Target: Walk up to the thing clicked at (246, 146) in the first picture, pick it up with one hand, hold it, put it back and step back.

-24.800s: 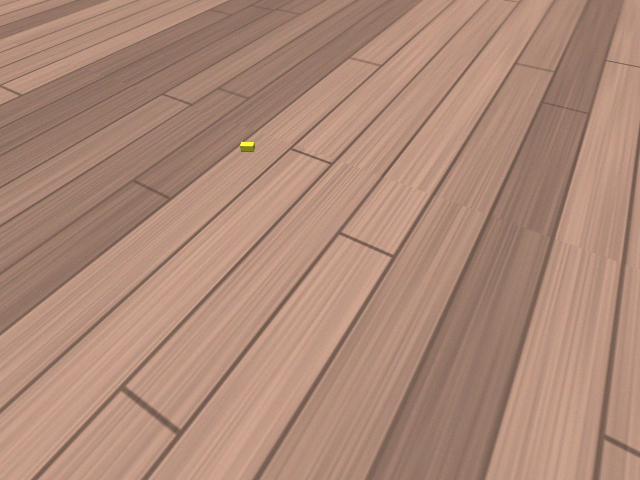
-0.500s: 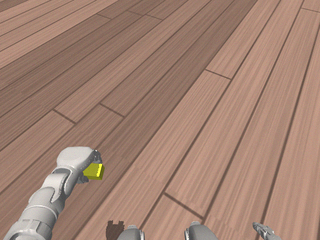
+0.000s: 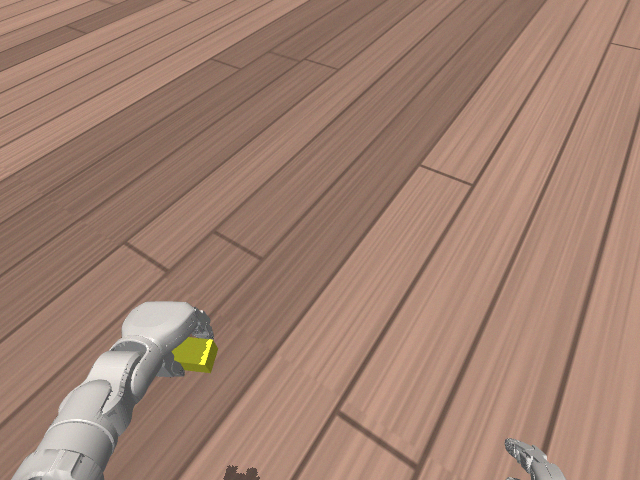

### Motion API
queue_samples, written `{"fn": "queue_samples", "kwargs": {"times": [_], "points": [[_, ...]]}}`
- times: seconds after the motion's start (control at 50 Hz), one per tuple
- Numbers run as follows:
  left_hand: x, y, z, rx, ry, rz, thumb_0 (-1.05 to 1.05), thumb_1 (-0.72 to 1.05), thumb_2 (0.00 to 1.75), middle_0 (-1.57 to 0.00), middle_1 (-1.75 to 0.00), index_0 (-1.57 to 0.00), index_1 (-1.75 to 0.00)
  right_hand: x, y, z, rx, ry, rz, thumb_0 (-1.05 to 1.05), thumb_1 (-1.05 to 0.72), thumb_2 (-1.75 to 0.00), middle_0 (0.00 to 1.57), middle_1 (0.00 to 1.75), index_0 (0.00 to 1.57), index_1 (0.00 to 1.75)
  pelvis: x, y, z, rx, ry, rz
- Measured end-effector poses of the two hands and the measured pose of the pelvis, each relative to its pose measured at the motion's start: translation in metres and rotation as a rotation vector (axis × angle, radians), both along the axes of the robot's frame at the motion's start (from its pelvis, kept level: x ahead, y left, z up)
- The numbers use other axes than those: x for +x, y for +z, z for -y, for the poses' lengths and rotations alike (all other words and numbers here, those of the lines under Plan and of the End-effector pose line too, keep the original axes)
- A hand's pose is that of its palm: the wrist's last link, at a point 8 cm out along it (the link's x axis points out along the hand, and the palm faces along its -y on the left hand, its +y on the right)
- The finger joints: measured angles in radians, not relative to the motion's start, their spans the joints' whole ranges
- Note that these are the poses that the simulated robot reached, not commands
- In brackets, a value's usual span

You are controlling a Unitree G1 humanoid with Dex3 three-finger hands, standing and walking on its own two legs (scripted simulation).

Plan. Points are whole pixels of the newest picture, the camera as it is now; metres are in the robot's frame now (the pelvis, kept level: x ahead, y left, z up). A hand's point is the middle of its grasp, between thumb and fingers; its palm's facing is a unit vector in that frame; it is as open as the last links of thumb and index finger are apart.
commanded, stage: hold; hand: left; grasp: from above
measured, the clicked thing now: (189, 353) +0.32 +0.21 -0.09
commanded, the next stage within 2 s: crouch in 1.62 s
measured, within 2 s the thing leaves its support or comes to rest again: neither
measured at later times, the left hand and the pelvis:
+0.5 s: hand (172, 360) +0.29 +0.21 -0.03, palm faces -0.47 +0.01 -0.88, open 6.9 cm; pelvis -0.01 -0.01 +0.01, yaw +0 degrees
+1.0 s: hand (172, 367) +0.27 +0.20 -0.01, palm faces -0.46 +0.01 -0.89, open 6.9 cm; pelvis -0.02 -0.01 +0.02, yaw +0 degrees
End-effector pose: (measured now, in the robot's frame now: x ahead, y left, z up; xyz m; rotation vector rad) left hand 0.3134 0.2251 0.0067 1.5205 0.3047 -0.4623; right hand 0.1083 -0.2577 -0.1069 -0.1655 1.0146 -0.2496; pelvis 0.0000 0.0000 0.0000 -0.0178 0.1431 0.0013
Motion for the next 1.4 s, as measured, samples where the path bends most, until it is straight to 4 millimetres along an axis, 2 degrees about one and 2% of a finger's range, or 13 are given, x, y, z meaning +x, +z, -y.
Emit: {"fn": "queue_samples", "kwargs": {"times": [0.26,0.78,1.12,1.4], "points": [[-0.008,0.013,0.007,-0.005,-0.014,-0.012,-0.02,0.45,0.23,-0.94,-0.18,-0.98,-0.17,0.007,0.007,0.004,0.003,0.001,0.018,0.01,-0.92,-0.9,0.2,0.3,0.2,0.3,0.001,0.006,0.004,0.007,-0.001,0.029],[-0.032,0.032,0.02,-0.009,-0.023,0.002,-0.02,0.46,0.23,-0.9,-0.22,-0.95,-0.21,0.013,0.016,0.007,0.015,0.021,0.079,0.01,-0.92,-0.9,0.2,0.3,0.2,0.3,-0.014,0.013,0.012,0.019,-0.005,0.089],[-0.034,0.044,0.022,-0.017,-0.027,0.005,-0.01,0.46,0.23,-0.89,-0.24,-0.95,-0.22,0.019,0.023,0.004,0.018,0.024,0.096,0.01,-0.92,-0.9,0.2,0.3,0.2,0.3,-0.013,0.019,0.012,0.02,-0.009,0.114],[-0.025,0.05,0.017,-0.017,-0.019,0.005,-0.01,0.45,0.23,-0.9,-0.23,-0.96,-0.21,0.03,0.028,0.0,0.018,0.023,0.096,0.01,-0.92,-0.9,0.2,0.3,0.2,0.3,-0.005,0.024,0.011,0.019,-0.009,0.122]]}}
